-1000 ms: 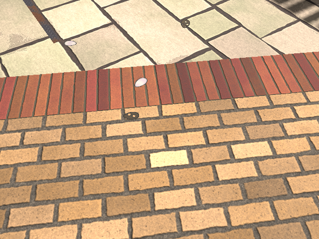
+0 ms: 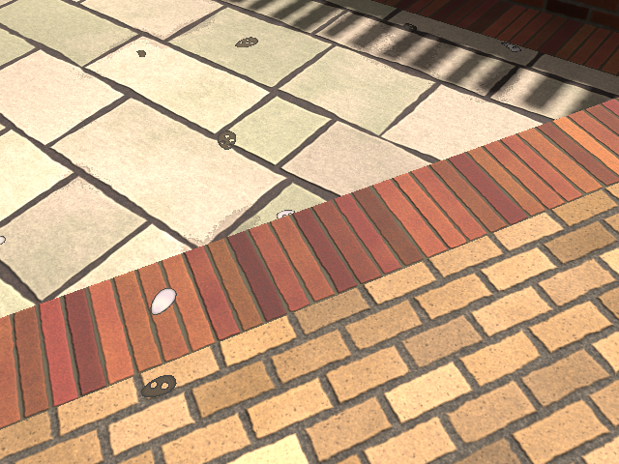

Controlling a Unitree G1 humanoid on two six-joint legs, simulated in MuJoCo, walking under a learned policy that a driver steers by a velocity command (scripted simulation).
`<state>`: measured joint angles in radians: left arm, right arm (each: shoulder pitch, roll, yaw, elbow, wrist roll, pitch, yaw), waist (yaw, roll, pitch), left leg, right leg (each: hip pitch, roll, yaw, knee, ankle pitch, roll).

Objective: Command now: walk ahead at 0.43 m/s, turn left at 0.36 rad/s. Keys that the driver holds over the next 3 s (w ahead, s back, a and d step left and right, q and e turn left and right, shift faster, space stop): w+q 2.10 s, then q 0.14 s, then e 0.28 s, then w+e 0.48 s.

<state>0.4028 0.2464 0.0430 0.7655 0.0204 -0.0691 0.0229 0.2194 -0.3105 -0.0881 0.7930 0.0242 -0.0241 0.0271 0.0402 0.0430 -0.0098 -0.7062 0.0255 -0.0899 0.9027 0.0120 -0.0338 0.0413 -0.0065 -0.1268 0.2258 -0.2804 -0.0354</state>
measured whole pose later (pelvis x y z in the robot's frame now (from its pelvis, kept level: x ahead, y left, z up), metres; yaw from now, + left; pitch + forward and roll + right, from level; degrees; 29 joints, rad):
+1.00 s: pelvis +0.55 +0.10 +0.00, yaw +36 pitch +2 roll -2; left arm 0.41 0.20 0.01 0.76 0.07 -0.11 0.00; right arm 0.19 -0.26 -0.02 0.76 -0.07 -0.09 0.11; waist 0.08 0.04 -0.03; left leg -0.74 0.07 -0.03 0.97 -0.04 0.00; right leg -0.07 0.00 -0.15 0.24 -0.20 -0.03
